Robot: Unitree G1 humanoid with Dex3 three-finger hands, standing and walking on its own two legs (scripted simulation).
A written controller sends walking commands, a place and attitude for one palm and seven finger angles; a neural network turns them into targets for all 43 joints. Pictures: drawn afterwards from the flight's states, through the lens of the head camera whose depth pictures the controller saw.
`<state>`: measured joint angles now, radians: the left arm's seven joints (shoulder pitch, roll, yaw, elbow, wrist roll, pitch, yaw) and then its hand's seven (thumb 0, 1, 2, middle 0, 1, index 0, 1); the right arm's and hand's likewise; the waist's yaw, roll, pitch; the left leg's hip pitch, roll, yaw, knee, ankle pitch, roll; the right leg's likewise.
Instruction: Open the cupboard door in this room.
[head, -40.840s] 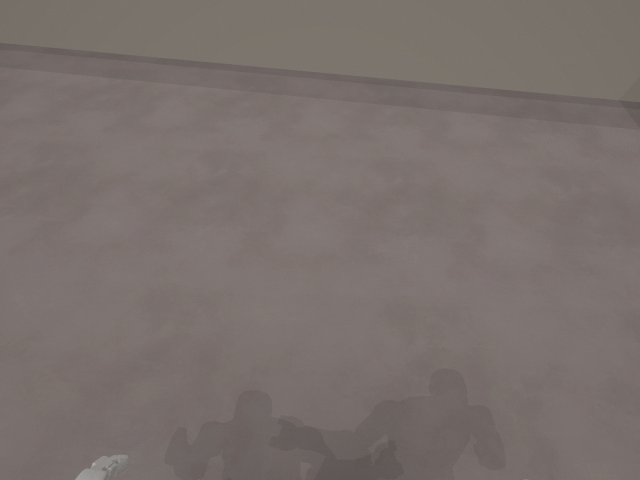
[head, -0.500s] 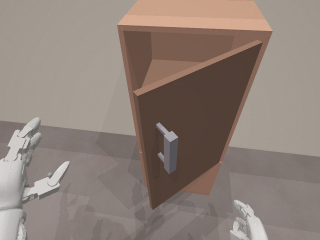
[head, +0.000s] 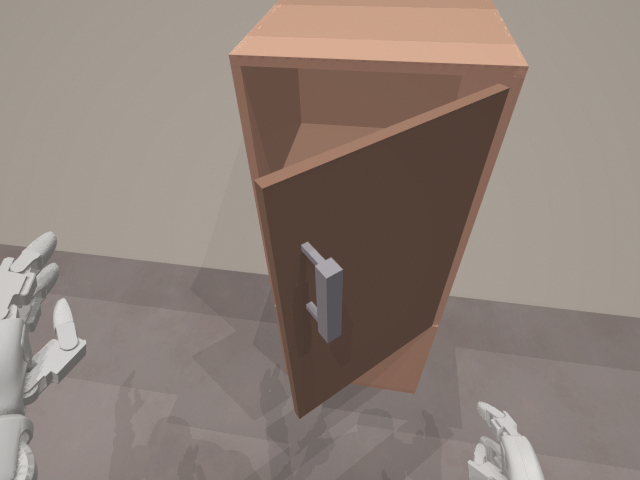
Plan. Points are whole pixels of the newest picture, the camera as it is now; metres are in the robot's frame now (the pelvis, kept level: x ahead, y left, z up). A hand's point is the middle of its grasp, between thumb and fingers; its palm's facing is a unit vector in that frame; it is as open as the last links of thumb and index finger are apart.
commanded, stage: step back with the hand held close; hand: left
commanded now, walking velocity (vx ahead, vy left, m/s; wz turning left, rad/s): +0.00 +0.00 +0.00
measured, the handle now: (319, 292) +0.33 +0.05 +0.08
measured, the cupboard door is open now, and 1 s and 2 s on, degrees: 44 44 44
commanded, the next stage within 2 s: stop stepping back and stand still in 1.10 s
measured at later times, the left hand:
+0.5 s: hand (52, 391) +0.15 +0.27 +0.14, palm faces +0.32 -0.80 -0.50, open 7.4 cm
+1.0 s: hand out of the picture +0.04 +0.31 +0.15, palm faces +0.49 -0.77 -0.41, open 7.5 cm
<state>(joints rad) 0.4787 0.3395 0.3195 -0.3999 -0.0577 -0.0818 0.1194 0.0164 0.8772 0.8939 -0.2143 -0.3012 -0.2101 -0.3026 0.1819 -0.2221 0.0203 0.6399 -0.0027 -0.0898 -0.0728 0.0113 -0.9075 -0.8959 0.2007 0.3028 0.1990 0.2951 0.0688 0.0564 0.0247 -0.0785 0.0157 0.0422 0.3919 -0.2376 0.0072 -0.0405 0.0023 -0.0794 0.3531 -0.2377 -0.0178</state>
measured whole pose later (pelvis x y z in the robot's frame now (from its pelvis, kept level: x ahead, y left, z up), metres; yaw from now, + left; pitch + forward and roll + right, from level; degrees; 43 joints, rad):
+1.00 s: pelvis -0.15 +0.04 -0.02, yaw +4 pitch -2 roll -2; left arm 0.49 0.42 0.43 -0.56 -0.02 -0.21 0.17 0.02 0.88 0.90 -0.22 -0.30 -0.21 -0.30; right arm 0.21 -0.19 0.00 0.61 -0.02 -0.09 -0.08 0.01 -0.91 -0.90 0.20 0.30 0.20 0.30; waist 0.00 -0.04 0.07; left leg -0.40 -0.01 0.01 0.64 -0.20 0.05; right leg -0.48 0.03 0.02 0.88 -0.40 0.01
